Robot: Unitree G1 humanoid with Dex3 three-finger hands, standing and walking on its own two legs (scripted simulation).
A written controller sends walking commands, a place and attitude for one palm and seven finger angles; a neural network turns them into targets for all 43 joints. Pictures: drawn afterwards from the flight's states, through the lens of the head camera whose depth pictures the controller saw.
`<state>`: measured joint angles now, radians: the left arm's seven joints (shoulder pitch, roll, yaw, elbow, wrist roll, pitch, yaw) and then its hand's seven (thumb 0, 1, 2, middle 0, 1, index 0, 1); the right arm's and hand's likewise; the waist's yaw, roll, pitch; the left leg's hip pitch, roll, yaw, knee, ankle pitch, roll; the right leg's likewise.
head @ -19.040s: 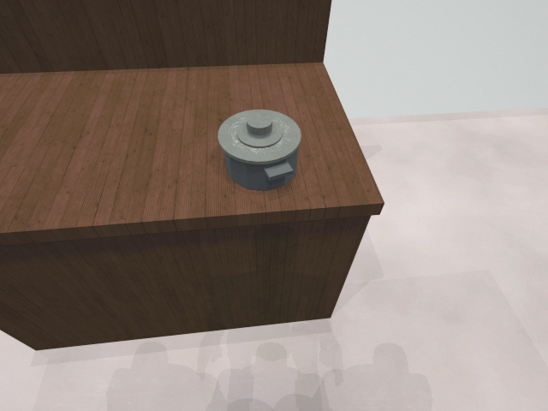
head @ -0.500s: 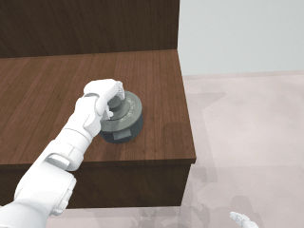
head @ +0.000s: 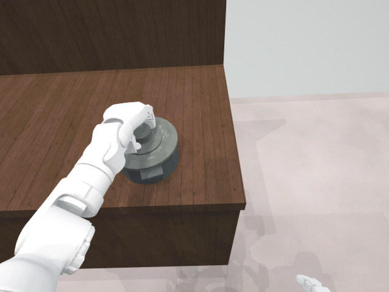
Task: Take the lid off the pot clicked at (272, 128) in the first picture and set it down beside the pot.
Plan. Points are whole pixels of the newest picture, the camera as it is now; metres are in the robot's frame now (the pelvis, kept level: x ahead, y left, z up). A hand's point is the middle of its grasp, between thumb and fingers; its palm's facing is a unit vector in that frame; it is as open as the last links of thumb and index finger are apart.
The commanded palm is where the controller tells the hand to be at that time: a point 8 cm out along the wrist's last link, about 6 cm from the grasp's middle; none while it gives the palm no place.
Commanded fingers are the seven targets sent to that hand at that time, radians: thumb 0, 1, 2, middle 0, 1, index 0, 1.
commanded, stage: close the fingers and squeeze the knob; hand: left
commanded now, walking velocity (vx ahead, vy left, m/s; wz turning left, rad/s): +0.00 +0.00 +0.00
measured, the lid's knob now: (140, 133) +0.46 +0.14 +0.06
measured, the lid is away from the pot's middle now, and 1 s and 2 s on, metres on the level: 0.01 0.01 0.01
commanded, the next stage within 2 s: lift the lid straight up in 0.04 s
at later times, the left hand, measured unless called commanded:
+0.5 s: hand (128, 134) +0.42 +0.15 +0.10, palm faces -0.28 -0.08 -0.96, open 8.6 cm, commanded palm +0.41 +0.16 +0.18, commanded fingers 0.00 0.56 1.11 -0.89 -1.03 -0.73 -0.93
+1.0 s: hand (123, 121) +0.42 +0.15 +0.14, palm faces -0.25 -0.06 -0.97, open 8.6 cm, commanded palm +0.41 +0.15 +0.22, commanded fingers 0.00 0.56 1.11 -0.89 -1.03 -0.73 -0.93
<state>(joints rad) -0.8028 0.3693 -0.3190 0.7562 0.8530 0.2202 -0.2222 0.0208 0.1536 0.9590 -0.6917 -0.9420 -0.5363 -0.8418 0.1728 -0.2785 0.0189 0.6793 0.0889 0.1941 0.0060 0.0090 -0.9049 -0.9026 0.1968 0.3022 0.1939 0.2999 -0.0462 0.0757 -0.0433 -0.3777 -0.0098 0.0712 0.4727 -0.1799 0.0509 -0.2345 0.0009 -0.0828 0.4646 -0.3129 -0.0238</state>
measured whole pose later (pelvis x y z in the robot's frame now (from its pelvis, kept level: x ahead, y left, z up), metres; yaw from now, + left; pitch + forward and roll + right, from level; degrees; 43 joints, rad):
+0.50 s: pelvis +0.00 +0.00 +0.00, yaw +0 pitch +4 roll +0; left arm -0.76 0.39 -0.33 0.64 0.84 0.25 -0.24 -0.01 0.17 0.94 -0.71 -0.93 -0.54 -0.82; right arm 0.14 -0.28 0.02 0.67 0.09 0.18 0.01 0.01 -0.91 -0.90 0.20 0.30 0.19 0.30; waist -0.03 0.09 -0.04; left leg -0.35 -0.02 0.07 0.46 -0.18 0.05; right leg -0.21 0.00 -0.08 0.46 -0.31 -0.02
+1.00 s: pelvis -0.01 +0.01 +0.00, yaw +1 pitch +3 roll +0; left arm -0.89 0.40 -0.35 0.67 0.84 0.28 -0.32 -0.02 0.16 0.94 -0.73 -0.95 -0.54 -0.82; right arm 0.15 -0.28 0.03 0.69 0.09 0.16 0.01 0.01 -0.90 -0.90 0.20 0.30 0.19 0.30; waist -0.03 0.09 -0.03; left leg -0.34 -0.03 0.06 0.45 -0.15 0.06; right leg -0.20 -0.01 -0.09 0.45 -0.30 -0.01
